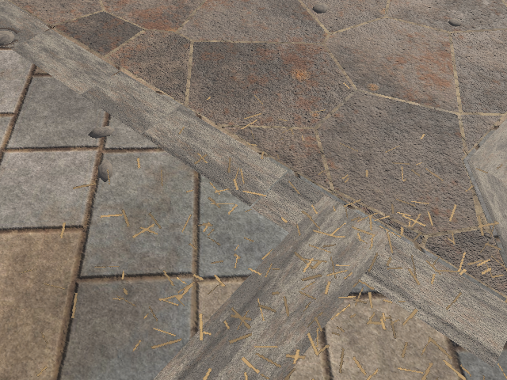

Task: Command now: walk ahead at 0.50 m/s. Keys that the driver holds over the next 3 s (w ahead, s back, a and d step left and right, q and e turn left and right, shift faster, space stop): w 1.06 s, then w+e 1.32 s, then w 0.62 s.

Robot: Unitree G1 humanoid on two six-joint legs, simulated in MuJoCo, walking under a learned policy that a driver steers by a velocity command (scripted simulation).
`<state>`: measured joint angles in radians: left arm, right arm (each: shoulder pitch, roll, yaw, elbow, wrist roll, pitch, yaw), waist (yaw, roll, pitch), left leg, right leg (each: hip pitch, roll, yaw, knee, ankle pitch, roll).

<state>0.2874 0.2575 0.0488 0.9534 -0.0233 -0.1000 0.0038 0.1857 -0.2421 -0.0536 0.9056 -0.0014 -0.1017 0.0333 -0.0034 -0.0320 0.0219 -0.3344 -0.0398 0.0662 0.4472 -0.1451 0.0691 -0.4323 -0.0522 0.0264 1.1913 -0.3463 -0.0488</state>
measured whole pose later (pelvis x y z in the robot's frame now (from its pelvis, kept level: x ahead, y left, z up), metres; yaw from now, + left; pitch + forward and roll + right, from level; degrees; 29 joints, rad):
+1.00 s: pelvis +0.55 -0.02 -0.02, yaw +0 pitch +2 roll -1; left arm 0.39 0.25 0.07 1.03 -0.01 -0.06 0.01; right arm 0.01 -0.23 -0.06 0.86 0.01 -0.10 0.04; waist 0.05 0.00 0.02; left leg -0.50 0.02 0.04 0.54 -0.08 0.07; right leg 0.00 -0.02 -0.04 0.51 -0.44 0.00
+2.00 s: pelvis +1.11 -0.11 +0.00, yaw -28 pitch +3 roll +0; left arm 0.36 0.27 0.09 0.81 -0.02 -0.04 0.02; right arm -0.01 -0.27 -0.05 0.77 0.01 -0.12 0.02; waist 0.08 0.04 0.01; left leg -0.52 0.01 -0.07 0.47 0.00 -0.02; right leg -0.08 0.11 0.20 0.43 -0.39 -0.06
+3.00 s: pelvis +1.51 -0.45 +0.00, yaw -48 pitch +2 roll -2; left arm 0.36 0.28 0.07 0.81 -0.02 -0.07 0.00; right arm 0.06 -0.27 -0.03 0.79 0.01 -0.08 0.04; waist 0.07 0.05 0.01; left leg -0.62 0.09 -0.01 0.57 0.05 0.00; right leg 0.02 0.05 -0.02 0.26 -0.31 -0.03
